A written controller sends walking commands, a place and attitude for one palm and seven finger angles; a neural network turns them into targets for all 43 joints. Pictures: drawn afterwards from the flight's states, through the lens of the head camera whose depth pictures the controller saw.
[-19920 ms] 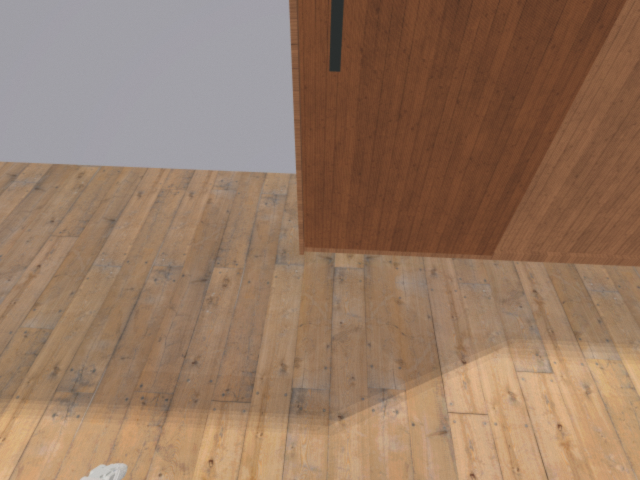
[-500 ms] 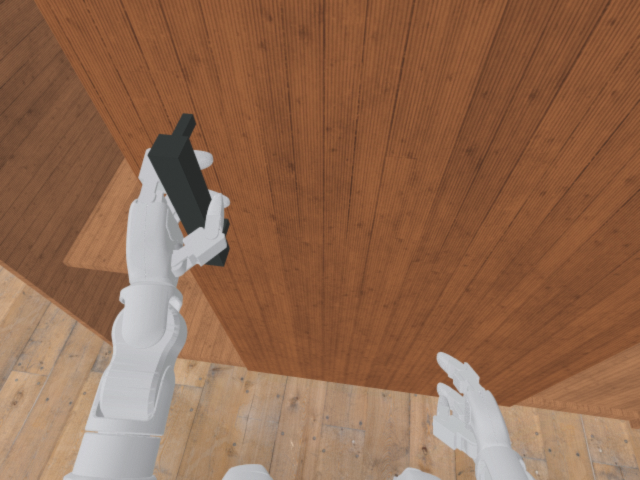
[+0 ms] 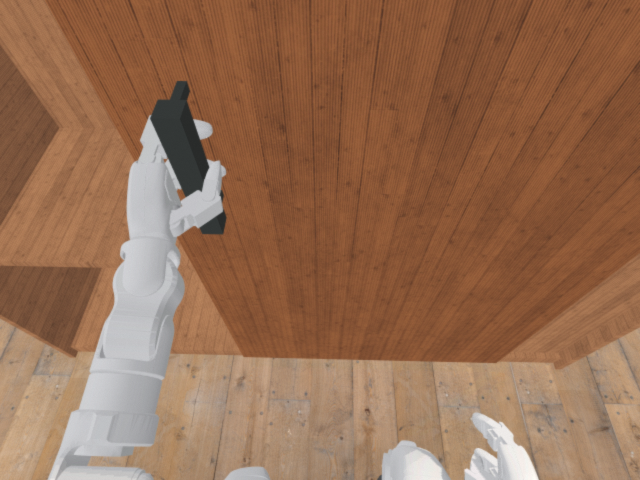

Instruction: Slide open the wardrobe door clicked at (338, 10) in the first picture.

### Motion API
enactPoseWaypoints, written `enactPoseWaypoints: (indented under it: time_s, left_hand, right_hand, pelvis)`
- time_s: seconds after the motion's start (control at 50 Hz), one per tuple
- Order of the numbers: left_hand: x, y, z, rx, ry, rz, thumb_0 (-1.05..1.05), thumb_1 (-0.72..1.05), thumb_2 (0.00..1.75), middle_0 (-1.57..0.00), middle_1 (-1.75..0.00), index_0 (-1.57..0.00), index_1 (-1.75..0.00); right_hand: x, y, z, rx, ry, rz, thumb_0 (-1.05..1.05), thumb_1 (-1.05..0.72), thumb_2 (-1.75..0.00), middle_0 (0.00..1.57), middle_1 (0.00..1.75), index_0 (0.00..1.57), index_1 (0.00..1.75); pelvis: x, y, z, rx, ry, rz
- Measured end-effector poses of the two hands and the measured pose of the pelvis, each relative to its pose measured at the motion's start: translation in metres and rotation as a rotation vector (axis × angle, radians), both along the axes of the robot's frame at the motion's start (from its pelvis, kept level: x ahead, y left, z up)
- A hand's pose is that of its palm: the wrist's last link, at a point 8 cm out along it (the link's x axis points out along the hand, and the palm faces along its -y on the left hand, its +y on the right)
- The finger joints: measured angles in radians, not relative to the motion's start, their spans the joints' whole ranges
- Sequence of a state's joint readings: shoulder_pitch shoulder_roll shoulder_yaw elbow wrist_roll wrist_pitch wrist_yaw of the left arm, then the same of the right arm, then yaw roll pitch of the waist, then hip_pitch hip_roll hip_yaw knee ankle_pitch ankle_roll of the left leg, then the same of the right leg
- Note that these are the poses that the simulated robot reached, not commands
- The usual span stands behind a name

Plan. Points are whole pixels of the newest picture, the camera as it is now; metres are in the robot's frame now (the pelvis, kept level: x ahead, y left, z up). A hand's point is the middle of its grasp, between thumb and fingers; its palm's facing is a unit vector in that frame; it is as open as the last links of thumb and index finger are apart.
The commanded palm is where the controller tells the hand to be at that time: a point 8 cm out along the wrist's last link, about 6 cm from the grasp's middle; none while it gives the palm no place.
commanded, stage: step sideways, sliding the door along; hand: left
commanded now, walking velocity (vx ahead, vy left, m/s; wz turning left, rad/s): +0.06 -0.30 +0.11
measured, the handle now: (199, 164) +0.42 +0.20 +0.13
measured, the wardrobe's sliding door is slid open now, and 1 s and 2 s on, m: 0.54 0.60 0.60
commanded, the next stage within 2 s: stop walking and hold the door there in 0.42 s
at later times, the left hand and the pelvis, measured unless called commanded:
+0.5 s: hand (273, 189) +0.39 +0.10 +0.14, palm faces +0.41 -0.91 -0.06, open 6.6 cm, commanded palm +0.35 +0.07 +0.14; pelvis +0.01 -0.15 +0.00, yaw +5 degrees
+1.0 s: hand (269, 190) +0.39 +0.11 +0.14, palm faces +0.54 -0.82 -0.20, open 6.8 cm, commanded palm +0.35 +0.13 +0.12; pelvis +0.04 -0.21 +0.00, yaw +3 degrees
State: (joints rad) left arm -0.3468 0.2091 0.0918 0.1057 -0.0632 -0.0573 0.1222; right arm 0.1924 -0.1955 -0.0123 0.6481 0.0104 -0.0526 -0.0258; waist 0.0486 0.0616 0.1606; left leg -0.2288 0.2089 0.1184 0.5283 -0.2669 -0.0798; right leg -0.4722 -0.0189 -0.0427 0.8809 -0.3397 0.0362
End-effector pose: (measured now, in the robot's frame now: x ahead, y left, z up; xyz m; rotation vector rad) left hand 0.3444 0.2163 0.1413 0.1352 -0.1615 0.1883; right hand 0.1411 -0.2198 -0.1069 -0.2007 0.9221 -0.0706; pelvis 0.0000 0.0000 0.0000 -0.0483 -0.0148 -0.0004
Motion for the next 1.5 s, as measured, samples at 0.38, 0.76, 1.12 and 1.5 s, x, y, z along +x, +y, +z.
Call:
enactPoseWaypoints:
  time_s: [0.38, 0.76, 1.12, 1.5]
  left_hand:
    - [0.003, -0.070, -0.001, -0.040, -0.001, 0.143, 0.02, 0.69, 0.81, -0.40, -1.40, -0.20, -1.34]
    - [-0.001, -0.074, 0.007, 0.162, 0.111, 0.419, -0.14, 0.54, 0.78, -0.44, -1.37, -0.29, -1.37]
    - [0.000, -0.078, 0.004, 0.042, 0.097, 0.400, -0.08, 0.62, 0.75, -0.41, -1.35, -0.26, -1.35]
    - [-0.001, -0.081, 0.007, 0.021, 0.147, 0.437, -0.08, 0.63, 0.73, -0.37, -1.30, -0.27, -1.36]
  right_hand:
    - [0.040, -0.115, 0.001, -0.066, -0.032, 0.078, 0.01, -0.91, -0.90, 0.20, 0.30, 0.20, 0.30]
    - [0.098, -0.227, -0.013, -0.035, -0.103, 0.047, 0.01, -0.91, -0.90, 0.20, 0.30, 0.20, 0.30]
    - [0.031, -0.230, 0.025, -0.074, -0.119, -0.001, 0.01, -0.91, -0.90, 0.20, 0.30, 0.20, 0.30]
    - [-0.052, -0.299, 0.018, -0.204, -0.010, -0.156, 0.01, -0.91, -0.90, 0.20, 0.30, 0.20, 0.30]
  pelvis:
    - [-0.006, -0.114, -0.011, 0.018, 0.006, 0.069]
    - [0.039, -0.212, -0.011, 0.059, 0.029, 0.096]
    - [0.028, -0.217, 0.002, 0.021, 0.009, 0.027]
    - [0.002, -0.231, -0.002, 0.030, 0.015, 0.000]
